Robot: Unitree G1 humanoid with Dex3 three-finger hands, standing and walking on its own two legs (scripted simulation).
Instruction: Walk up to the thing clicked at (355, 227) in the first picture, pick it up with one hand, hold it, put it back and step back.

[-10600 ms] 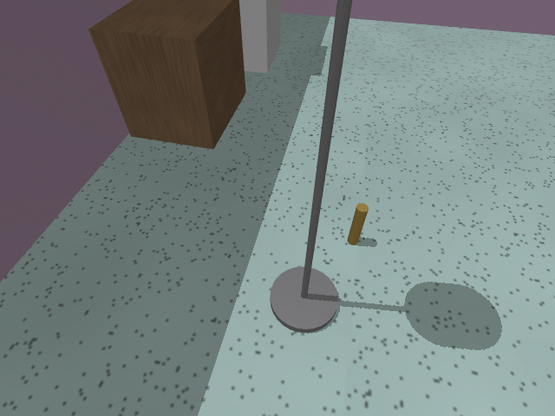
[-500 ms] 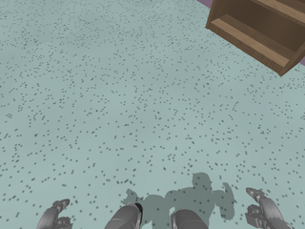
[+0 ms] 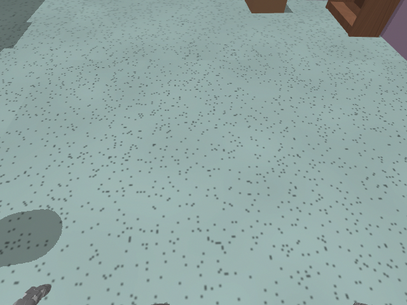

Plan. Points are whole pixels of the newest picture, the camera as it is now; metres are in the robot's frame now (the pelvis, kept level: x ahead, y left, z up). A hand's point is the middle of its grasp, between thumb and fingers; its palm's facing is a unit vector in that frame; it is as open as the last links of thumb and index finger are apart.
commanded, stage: walk up
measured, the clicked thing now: out of the picture +0.69 +1.33 -0.63
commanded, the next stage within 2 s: none
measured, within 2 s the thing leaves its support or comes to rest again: neither
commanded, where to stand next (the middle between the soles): +0.13 +0.03 m, yaw +58 degrees
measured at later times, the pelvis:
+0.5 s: pelvis +0.04 +0.00 +0.01, yaw +26 degrees
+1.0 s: pelvis +0.05 -0.01 -0.01, yaw +44 degrees
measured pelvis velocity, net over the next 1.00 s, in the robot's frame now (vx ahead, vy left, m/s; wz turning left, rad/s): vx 0.05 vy -0.01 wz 0.76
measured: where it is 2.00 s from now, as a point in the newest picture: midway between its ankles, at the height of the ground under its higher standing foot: outside the picture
